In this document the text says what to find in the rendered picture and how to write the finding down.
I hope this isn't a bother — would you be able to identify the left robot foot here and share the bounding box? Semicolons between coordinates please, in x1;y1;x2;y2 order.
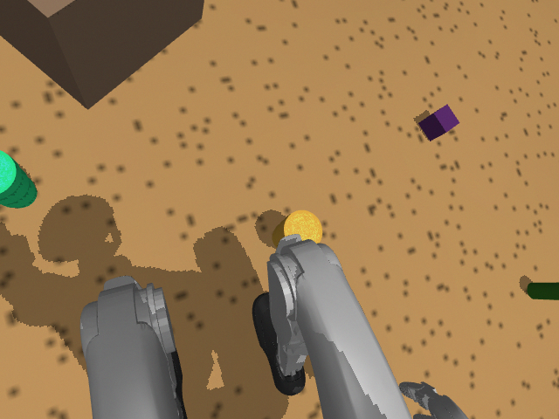
171;351;188;419

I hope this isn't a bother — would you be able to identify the right robot foot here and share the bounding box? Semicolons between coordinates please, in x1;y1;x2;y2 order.
252;292;306;395

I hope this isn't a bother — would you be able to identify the right robot hand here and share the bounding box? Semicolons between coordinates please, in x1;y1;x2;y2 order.
399;381;468;419

